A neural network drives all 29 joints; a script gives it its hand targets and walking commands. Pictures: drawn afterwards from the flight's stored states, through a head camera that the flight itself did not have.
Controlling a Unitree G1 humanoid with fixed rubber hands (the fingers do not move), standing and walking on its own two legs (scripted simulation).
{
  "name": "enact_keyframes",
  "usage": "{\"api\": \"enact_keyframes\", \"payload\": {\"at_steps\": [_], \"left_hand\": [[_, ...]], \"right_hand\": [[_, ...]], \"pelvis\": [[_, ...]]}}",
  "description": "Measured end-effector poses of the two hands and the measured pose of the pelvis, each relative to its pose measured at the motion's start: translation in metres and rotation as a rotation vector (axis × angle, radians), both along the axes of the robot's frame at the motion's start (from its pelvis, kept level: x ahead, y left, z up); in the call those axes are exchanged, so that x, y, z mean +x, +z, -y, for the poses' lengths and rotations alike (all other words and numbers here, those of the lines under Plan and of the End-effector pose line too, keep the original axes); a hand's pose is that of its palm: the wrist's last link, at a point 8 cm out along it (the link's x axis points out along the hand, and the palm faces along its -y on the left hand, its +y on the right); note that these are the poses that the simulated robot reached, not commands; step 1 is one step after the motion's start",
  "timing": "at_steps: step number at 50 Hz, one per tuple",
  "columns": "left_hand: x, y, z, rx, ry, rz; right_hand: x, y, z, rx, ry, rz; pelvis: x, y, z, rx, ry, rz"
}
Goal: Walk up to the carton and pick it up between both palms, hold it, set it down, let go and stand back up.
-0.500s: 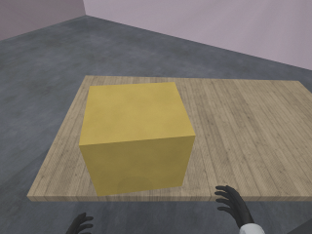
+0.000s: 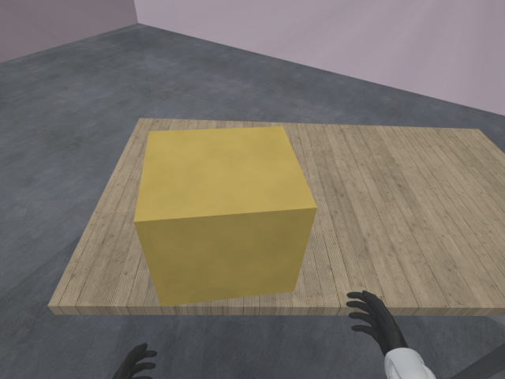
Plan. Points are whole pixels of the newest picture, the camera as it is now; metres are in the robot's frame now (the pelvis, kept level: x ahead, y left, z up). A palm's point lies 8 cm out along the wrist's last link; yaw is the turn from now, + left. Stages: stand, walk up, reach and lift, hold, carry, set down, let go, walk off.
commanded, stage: let go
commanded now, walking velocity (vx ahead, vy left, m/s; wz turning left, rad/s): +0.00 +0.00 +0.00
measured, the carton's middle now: (223, 213) +0.43 +0.06 +0.04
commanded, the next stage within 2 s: stand in 0.26 s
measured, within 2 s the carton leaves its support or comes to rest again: neither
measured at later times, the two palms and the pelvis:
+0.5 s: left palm out of the picture +0.10 +0.25 -0.12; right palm (390, 344) +0.20 -0.21 -0.03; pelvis -0.01 +0.00 -0.01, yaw +4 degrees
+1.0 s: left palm out of the picture +0.00 +0.24 -0.14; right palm out of the picture +0.12 -0.19 -0.12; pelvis -0.01 +0.00 -0.01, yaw +8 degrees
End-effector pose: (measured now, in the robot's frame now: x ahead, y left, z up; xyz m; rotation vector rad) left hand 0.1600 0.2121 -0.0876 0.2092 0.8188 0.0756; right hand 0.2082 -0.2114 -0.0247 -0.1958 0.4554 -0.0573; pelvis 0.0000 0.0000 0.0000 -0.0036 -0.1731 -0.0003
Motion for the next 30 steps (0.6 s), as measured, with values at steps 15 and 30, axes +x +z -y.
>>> {"api": "enact_keyframes", "payload": {"at_steps": [15,30], "left_hand": [[-0.003,-0.002,-0.002,-0.021,0.01,0.006],[-0.093,-0.042,-0.043,-0.035,0.128,-0.229]], "right_hand": [[-0.002,-0.002,0.001,0.0,0.004,-0.005],[-0.004,-0.004,0.0,-0.059,0.027,-0.01]], "pelvis": [[0.0,-0.002,0.001,-0.004,0.017,-0.033],[-0.011,-0.011,-0.006,-0.046,0.089,-0.176]]}}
